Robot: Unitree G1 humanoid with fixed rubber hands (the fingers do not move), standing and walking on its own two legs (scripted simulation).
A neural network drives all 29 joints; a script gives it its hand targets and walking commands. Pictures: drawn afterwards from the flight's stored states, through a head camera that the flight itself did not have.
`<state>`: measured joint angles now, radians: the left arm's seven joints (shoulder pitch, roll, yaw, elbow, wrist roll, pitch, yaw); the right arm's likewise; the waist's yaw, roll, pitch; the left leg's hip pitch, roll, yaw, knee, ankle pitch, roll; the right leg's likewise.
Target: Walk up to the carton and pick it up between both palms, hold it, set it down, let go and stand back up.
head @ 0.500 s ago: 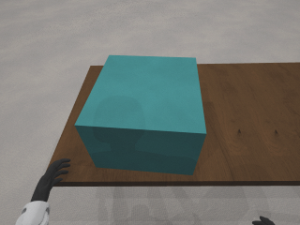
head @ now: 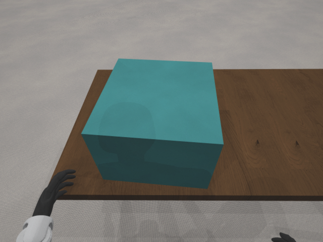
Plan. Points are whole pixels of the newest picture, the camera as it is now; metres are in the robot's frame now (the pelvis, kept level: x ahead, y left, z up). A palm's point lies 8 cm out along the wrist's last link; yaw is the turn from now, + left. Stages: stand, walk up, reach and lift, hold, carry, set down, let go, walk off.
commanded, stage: stand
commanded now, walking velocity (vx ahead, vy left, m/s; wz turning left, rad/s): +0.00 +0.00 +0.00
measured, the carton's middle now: (159, 118) +0.45 -0.01 +0.06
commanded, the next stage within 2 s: none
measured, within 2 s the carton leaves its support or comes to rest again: neither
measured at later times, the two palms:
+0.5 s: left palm (46, 204) +0.24 +0.26 +0.02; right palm out of the picture +0.09 -0.31 -0.08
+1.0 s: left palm (46, 201) +0.25 +0.27 +0.02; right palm out of the picture +0.10 -0.31 -0.08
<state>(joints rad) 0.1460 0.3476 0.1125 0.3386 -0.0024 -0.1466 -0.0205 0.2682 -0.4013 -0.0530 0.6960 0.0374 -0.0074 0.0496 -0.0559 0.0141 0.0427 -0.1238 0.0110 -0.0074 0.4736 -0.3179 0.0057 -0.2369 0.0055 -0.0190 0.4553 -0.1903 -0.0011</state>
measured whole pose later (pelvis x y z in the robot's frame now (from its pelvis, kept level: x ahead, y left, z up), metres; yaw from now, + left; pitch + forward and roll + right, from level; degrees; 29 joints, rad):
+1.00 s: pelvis +0.01 +0.01 +0.00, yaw +0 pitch -1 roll -1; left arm 0.15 0.35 0.11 0.31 0.00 -0.16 -0.02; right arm 0.27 -0.40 -0.05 0.70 0.04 -0.01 0.05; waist -0.06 0.00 0.04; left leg -0.13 0.01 -0.01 0.47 -0.33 0.01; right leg -0.24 0.00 -0.02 0.46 -0.21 0.00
